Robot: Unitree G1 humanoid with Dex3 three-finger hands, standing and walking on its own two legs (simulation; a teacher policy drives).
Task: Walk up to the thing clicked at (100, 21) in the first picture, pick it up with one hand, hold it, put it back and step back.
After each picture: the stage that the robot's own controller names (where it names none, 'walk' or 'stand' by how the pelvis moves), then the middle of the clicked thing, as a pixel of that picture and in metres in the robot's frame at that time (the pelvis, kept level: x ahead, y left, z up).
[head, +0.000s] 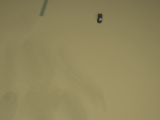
stand; (99, 18) +1.82 -0.21 -0.72
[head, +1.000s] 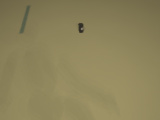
walk; (81, 27) +1.71 +0.14 -0.70
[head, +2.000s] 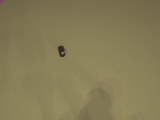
walk; (61, 51) +1.18 +0.30 -0.72
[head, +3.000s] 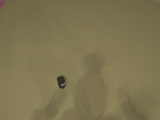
walk; (61, 82) +0.77 +0.24 -0.72
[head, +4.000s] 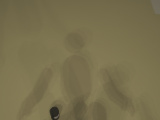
stand; (54, 113) +0.46 +0.19 -0.70
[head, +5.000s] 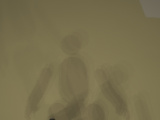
stand; out of the picture +0.42 +0.21 -0.73
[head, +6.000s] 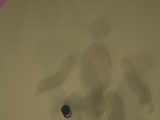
walk; (66, 111) +0.43 +0.18 -0.69
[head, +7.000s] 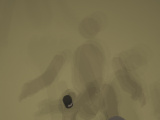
walk; (68, 101) +0.46 +0.16 -0.65
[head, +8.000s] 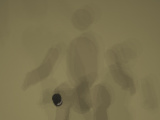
walk; (57, 100) +0.44 +0.19 -0.67
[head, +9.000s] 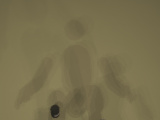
walk; (55, 111) +0.42 +0.14 -0.70
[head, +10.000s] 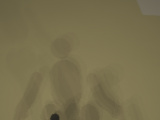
stand; out of the picture +0.45 +0.17 -0.70
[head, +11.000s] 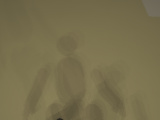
stand; out of the picture +0.42 +0.16 -0.73
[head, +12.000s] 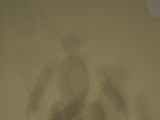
stand; out of the picture +0.40 +0.16 -0.73
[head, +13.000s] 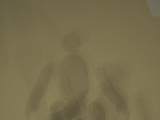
go down; out of the picture +0.40 +0.17 -0.73
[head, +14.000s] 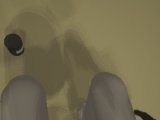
go down; (15, 45) +0.48 +0.23 -0.31
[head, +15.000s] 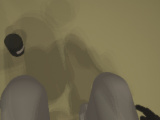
approach; (15, 45) +0.47 +0.24 -0.29
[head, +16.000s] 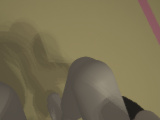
close in; out of the picture +0.45 +0.29 -0.22
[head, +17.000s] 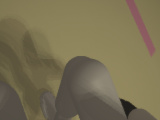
close; out of the picture +0.44 +0.29 -0.23
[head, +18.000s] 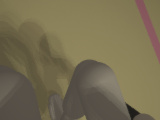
lift; out of the picture +0.40 +0.24 -0.23
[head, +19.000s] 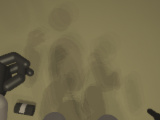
lift; (24, 109) +0.35 +0.34 -0.57
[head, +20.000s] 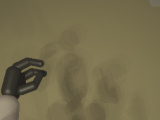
hold; out of the picture +0.34 +0.33 -0.70
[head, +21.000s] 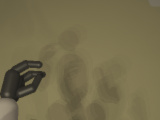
hold; out of the picture +0.37 +0.33 -0.70
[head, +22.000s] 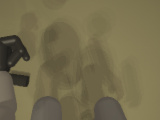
crouch; (17, 80) +0.43 +0.34 -0.49
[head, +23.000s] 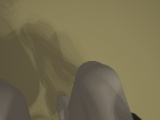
lower; out of the picture +0.40 +0.42 -0.26
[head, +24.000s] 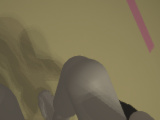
lower; out of the picture +0.39 +0.44 -0.26
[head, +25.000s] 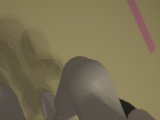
lower; out of the picture +0.40 +0.44 -0.25
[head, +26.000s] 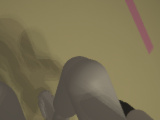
lower; out of the picture +0.40 +0.44 -0.26
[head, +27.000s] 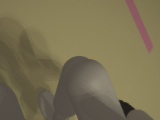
lower; out of the picture +0.40 +0.44 -0.26
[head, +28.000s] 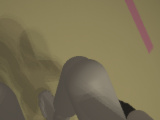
open; out of the picture +0.40 +0.44 -0.26
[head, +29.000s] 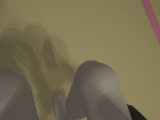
stand; out of the picture +0.42 +0.47 -0.27
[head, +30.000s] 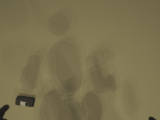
stand; (25, 101) +0.45 +0.35 -0.63
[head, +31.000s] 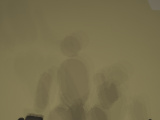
stand; out of the picture +0.44 +0.35 -0.69
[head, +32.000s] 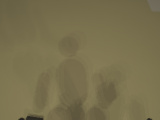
stand; out of the picture +0.43 +0.35 -0.69
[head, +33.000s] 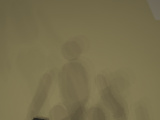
stand; out of the picture +0.45 +0.33 -0.74
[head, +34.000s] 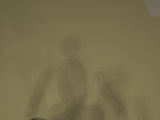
stand; out of the picture +0.44 +0.35 -0.75
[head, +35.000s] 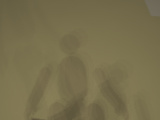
stand; out of the picture +0.42 +0.35 -0.75
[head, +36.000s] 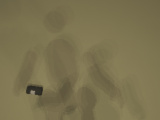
walk; (34, 90) +0.54 +0.32 -0.73
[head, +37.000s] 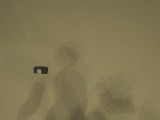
walk; (40, 70) +0.80 +0.42 -0.72
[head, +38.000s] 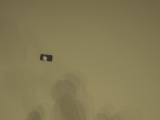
stand; (46, 57) +1.08 +0.38 -0.73
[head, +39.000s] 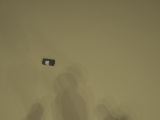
stand; (48, 62) +1.03 +0.35 -0.75
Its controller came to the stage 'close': yes
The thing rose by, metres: 0.14
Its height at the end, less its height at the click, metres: -0.02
